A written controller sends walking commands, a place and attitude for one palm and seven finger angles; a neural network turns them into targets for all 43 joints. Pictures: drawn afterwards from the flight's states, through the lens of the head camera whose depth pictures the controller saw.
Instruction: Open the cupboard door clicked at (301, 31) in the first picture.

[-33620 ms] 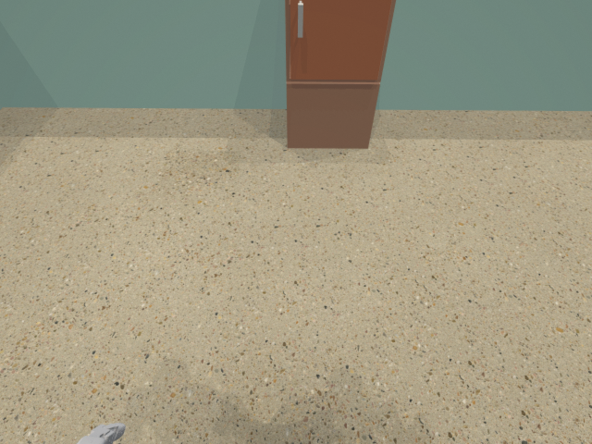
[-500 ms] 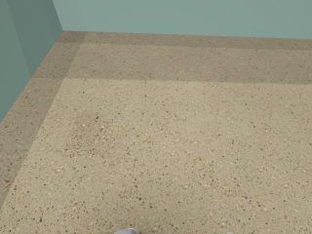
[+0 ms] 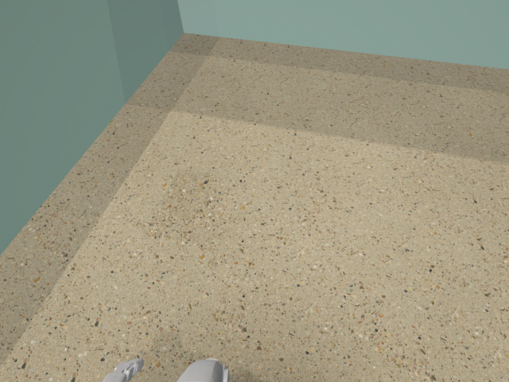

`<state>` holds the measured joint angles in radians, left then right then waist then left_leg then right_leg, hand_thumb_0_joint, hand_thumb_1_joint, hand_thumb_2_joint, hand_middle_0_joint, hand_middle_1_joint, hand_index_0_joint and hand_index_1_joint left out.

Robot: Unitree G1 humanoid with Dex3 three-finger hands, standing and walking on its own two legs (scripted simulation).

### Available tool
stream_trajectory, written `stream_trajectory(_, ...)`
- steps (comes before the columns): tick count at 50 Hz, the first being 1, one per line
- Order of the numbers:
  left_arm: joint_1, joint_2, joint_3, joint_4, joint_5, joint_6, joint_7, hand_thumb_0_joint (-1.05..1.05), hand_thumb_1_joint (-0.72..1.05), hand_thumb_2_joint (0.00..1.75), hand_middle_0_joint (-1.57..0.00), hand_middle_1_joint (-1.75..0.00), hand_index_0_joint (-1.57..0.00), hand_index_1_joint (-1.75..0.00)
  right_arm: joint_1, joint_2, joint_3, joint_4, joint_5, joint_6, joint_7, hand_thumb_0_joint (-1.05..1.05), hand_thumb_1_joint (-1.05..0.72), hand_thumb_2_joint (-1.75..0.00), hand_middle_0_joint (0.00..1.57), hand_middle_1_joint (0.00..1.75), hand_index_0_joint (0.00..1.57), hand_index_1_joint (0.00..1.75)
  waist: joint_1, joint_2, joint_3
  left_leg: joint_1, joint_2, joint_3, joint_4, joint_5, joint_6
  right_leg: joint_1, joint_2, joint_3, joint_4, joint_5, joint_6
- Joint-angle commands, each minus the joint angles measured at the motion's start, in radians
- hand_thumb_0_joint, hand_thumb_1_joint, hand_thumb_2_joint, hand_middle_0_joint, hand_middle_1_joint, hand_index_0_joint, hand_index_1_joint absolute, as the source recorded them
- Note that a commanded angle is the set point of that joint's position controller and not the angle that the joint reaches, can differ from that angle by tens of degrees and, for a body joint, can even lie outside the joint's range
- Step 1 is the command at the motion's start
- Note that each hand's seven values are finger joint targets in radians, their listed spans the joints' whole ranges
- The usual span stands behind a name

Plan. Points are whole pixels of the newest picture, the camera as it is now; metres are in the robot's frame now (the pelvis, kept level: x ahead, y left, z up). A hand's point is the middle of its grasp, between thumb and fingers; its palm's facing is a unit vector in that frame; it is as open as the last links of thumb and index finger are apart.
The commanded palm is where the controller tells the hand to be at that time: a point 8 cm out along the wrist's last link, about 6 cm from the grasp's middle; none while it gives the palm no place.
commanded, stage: turn to face it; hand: left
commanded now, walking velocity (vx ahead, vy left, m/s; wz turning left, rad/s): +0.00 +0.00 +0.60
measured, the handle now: out of the picture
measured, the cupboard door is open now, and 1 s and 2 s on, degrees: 44 44 44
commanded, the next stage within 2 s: none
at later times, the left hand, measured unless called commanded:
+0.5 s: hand out of the picture +0.05 +0.22 -0.16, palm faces +0.31 -0.91 -0.27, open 7.4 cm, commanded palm none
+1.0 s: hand out of the picture -0.03 +0.15 -0.19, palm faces +0.61 -0.76 -0.22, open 7.4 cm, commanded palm none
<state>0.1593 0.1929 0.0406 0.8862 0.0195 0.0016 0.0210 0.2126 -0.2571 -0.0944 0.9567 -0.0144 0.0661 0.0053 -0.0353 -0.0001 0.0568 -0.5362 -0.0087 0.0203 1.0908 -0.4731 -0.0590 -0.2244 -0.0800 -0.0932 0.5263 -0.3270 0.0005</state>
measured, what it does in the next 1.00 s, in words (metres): steps on the spot, turning left: left foot, then right foot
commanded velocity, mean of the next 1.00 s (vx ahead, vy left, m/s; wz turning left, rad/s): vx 0.00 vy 0.00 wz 0.60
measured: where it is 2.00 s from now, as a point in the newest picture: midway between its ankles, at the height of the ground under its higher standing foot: outside the picture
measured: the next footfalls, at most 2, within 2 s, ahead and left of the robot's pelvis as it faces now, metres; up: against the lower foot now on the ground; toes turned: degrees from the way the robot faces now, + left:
left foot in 0.22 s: +0.08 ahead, +0.12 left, +0.00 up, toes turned +14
right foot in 0.58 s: +0.13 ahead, -0.14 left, +0.00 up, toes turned +19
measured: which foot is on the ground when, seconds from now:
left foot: up 0.00-0.20, down 0.22-0.58, up 0.60-0.94, down 0.96-1.00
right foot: down 0.00-0.22, up 0.24-0.56, down 0.58-0.96, up 0.98-1.00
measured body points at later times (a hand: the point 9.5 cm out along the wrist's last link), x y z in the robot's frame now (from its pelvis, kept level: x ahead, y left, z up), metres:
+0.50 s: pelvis +0.03 -0.02 +0.00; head +0.08 +0.00 +0.44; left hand +0.03 +0.27 -0.14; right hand +0.21 -0.23 -0.14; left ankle +0.04 +0.11 -0.74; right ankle +0.08 -0.16 -0.70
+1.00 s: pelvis +0.06 -0.04 -0.02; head +0.09 +0.01 +0.43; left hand -0.06 +0.19 -0.17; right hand +0.31 -0.18 -0.14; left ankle +0.01 +0.05 -0.74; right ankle +0.09 -0.16 -0.71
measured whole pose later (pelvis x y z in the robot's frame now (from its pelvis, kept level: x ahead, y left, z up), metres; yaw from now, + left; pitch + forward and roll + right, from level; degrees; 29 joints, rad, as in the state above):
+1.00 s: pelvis +0.06 -0.04 -0.02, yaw +37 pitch +0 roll +1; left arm 0.24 0.24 0.05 0.91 0.01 0.05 0.01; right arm 0.10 -0.23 -0.06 0.88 -0.02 0.04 0.02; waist 0.01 -0.07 0.12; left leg -0.34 -0.01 0.08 0.64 -0.26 0.04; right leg -0.33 -0.15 -0.16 0.89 -0.53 0.05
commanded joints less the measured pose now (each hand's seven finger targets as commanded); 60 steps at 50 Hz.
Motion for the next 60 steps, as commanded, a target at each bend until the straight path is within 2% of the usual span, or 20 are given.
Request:
stream_trajectory(1,0.106,0.184,0.044,-0.036,0.005,-0.018,0.015,0.0,0.9,0.9,-0.2,-0.3,-0.2,-0.3,-0.104,-0.022,0.017,-0.109,0.002,-0.025,0.019,0.0,-0.9,-0.9,0.2,0.3,0.2,0.3,0.058,-0.201,-0.059,-0.063,0.039,0.061,-0.12,0.044,-0.011,0.209,-0.231,0.045,-0.094,0.84,-0.091)
stream_trajectory(5,0.127,0.228,0.055,-0.032,0.01,-0.015,0.011,0.0,0.9,0.9,-0.2,-0.3,-0.2,-0.3,-0.144,-0.026,0.027,-0.13,0.004,-0.029,0.025,0.0,-0.9,-0.9,0.2,0.3,0.2,0.3,0.071,-0.205,-0.067,0.044,0.015,0.114,-0.319,0.058,0.009,0.215,-0.253,0.012,-0.042,0.859,-0.095)
stream_trajectory(8,0.099,0.244,0.059,-0.045,-0.001,-0.015,0.003,0.0,0.9,0.9,-0.2,-0.3,-0.2,-0.3,-0.059,-0.07,0.019,-0.123,-0.003,-0.035,0.019,0.0,-0.9,-0.9,0.2,0.3,0.2,0.3,0.015,-0.187,-0.125,0.25,-0.021,0.136,-0.511,0.215,0.037,0.146,-0.231,-0.048,0.106,0.832,-0.047)
stream_trajectory(9,0.077,0.234,0.054,-0.051,-0.004,-0.013,0.001,0.0,0.9,0.9,-0.2,-0.3,-0.2,-0.3,0.022,-0.114,0.005,-0.106,-0.007,-0.039,0.018,0.0,-0.9,-0.9,0.2,0.3,0.2,0.3,-0.033,-0.117,-0.174,0.425,0.029,0.082,-0.603,0.388,0.058,0.036,-0.223,-0.067,0.25,0.674,-0.012)
stream_trajectory(10,0.064,0.169,0.044,-0.086,-0.014,-0.007,-0.006,0.0,0.9,0.9,-0.2,-0.3,-0.2,-0.3,0.105,-0.234,-0.026,-0.096,-0.017,-0.048,0.012,0.0,-0.9,-0.9,0.2,0.3,0.2,0.3,-0.076,0.172,-0.234,0.626,0.297,-0.274,-0.63,0.733,0.191,-0.249,-0.086,-0.095,0.488,0.039,0.062)
stream_trajectory(11,0.008,0.14,0.03,-0.126,-0.011,0.003,-0.002,0.0,0.9,0.9,-0.2,-0.3,-0.2,-0.3,0.168,-0.3,-0.039,-0.085,-0.005,-0.045,0.001,0.0,-0.9,-0.9,0.2,0.3,0.2,0.3,-0.098,0.276,-0.264,0.639,0.464,-0.503,-0.662,1.059,0.337,-0.383,-0.007,0.011,0.68,-0.371,0.083)
stream_trajectory(12,-0.01,0.171,0.035,-0.14,-0.005,0.017,0.005,0.0,0.9,0.9,-0.2,-0.3,-0.2,-0.3,0.144,-0.296,-0.035,-0.082,-0.005,-0.039,-0.003,0.0,-0.9,-0.9,0.2,0.3,0.2,0.3,-0.079,0.138,-0.238,0.572,0.478,-0.432,-0.676,0.839,0.357,-0.393,-0.037,0.107,0.725,-0.346,0.07)
stream_trajectory(17,0.04,0.15,0.047,-0.067,0.004,0.038,-0.012,0.0,0.9,0.9,-0.2,-0.3,-0.2,-0.3,-0.093,-0.196,-0.004,-0.148,-0.011,-0.045,-0.017,0.0,-0.9,-0.9,0.2,0.3,0.2,0.3,0.028,0.15,-0.077,0.251,0.247,-0.265,-0.775,0.304,0.214,-0.291,-0.017,0.096,0.581,-0.105,0.076)
stream_trajectory(23,0.036,0.132,0.043,-0.083,0.001,0.031,-0.013,0.0,0.9,0.9,-0.2,-0.3,-0.2,-0.3,-0.081,-0.207,-0.021,-0.147,-0.015,-0.035,-0.006,0.0,-0.9,-0.9,0.2,0.3,0.2,0.3,0.022,0.167,-0.085,0.208,0.209,-0.309,-0.774,0.179,0.204,-0.167,0.049,0.052,0.304,-0.092,0.067)
stream_trajectory(27,0.14,0.154,0.053,-0.064,-0.002,0.012,-0.007,0.0,0.9,0.9,-0.2,-0.3,-0.2,-0.3,-0.119,-0.18,-0.026,-0.163,-0.005,-0.026,-0.006,0.0,-0.9,-0.9,0.2,0.3,0.2,0.3,0.078,0.124,-0.107,0.077,0.142,-0.31,-0.653,0.195,0.156,0.093,0.068,0.048,-0.022,0.045,0.054)
stream_trajectory(29,0.179,0.31,0.082,-0.077,0.021,-0.006,0.007,0.0,0.9,0.9,-0.2,-0.3,-0.2,-0.3,-0.123,-0.06,-0.012,-0.199,0.007,-0.029,0.003,0.0,-0.9,-0.9,0.2,0.3,0.2,0.3,0.115,-0.351,-0.105,-0.151,-0.089,-0.039,-0.186,-0.1,0.014,0.181,-0.373,0.525,-0.328,-0.031,-0.105)
stream_trajectory(31,0.063,0.245,0.055,-0.105,0.008,-0.005,0.011,0.0,0.9,0.9,-0.2,-0.3,-0.2,-0.3,-0.088,-0.096,-0.016,-0.178,-0.005,-0.023,0.015,0.0,-0.9,-0.9,0.2,0.3,0.2,0.3,0.044,-0.204,-0.07,-0.079,0.002,-0.096,0.1,-0.05,0.033,0.004,-0.349,0.365,-0.28,0.08,-0.156)
stream_trajectory(34,0.014,0.171,0.037,-0.109,0.001,-0.009,0.013,0.0,0.9,0.9,-0.2,-0.3,-0.2,-0.3,-0.068,-0.074,-0.01,-0.129,-0.002,-0.01,0.022,0.0,-0.9,-0.9,0.2,0.3,0.2,0.3,0.015,-0.256,-0.07,-0.08,0.036,-0.031,0.113,0.045,-0.003,0.081,-0.228,0.133,-0.181,0.446,-0.109)
stream_trajectory(40,0.163,0.221,0.055,-0.051,0.008,-0.014,0.014,0.0,0.9,0.9,-0.2,-0.3,-0.2,-0.3,-0.169,-0.02,0.021,-0.14,0.006,-0.021,0.026,0.0,-0.9,-0.9,0.2,0.3,0.2,0.3,0.089,-0.184,-0.095,0.016,0.017,0.079,-0.265,0.021,-0.007,0.255,-0.259,0.048,-0.075,0.771,-0.11)
stream_trajectory(45,0.12,0.231,0.067,-0.052,0.002,-0.008,0.004,0.0,0.9,0.9,-0.2,-0.3,-0.2,-0.3,-0.089,-0.053,0.016,-0.127,0.003,-0.031,0.02,0.0,-0.9,-0.9,0.2,0.3,0.2,0.3,0.04,-0.196,-0.123,0.245,-0.004,0.105,-0.534,0.173,0.03,0.152,-0.254,-0.025,0.052,0.69,-0.057)
stream_trajectory(46,0.097,0.225,0.065,-0.059,-0.006,-0.004,0.001,0.0,0.9,0.9,-0.2,-0.3,-0.2,-0.3,-0.018,-0.09,0.006,-0.108,0.0,-0.037,0.018,0.0,-0.9,-0.9,0.2,0.3,0.2,0.3,-0.005,-0.122,-0.158,0.4,0.026,0.066,-0.636,0.324,0.049,0.052,-0.242,-0.057,0.17,0.58,-0.018)
stream_trajectory(48,0.007,0.12,0.035,-0.133,-0.01,0.011,-0.003,0.0,0.9,0.9,-0.2,-0.3,-0.2,-0.3,0.125,-0.273,-0.041,-0.082,-0.007,-0.04,0.001,0.0,-0.9,-0.9,0.2,0.3,0.2,0.3,-0.081,0.303,-0.195,0.592,0.445,-0.492,-0.714,0.916,0.304,-0.388,-0.025,-0.023,0.576,-0.367,0.088)
stream_trajectory(50,-0.048,0.153,0.043,-0.138,0.001,0.026,0.004,0.0,0.9,0.9,-0.2,-0.3,-0.2,-0.3,0.082,-0.23,-0.022,-0.089,-0.011,-0.042,-0.01,0.0,-0.9,-0.9,0.2,0.3,0.2,0.3,-0.056,0.136,-0.143,0.466,0.392,-0.392,-0.736,0.621,0.305,-0.387,-0.049,0.087,0.647,-0.258,0.07)
stream_trajectory(54,0.015,0.148,0.049,-0.076,0.004,0.037,-0.014,0.0,0.9,0.9,-0.2,-0.3,-0.2,-0.3,-0.077,-0.178,-0.004,-0.128,-0.01,-0.049,-0.021,0.0,-0.9,-0.9,0.2,0.3,0.2,0.3,0.029,0.166,-0.078,0.314,0.238,-0.268,-0.772,0.412,0.211,-0.313,-0.022,0.099,0.586,-0.083,0.078)
stream_trajectory(60,-0.011,0.128,0.041,-0.096,-0.002,0.031,-0.013,0.0,0.9,0.9,-0.2,-0.3,-0.2,-0.3,-0.056,-0.194,-0.019,-0.125,-0.015,-0.041,-0.013,0.0,-0.9,-0.9,0.2,0.3,0.2,0.3,0.017,0.157,-0.092,0.284,0.212,-0.308,-0.755,0.351,0.212,-0.19,0.038,0.066,0.312,-0.1,0.075)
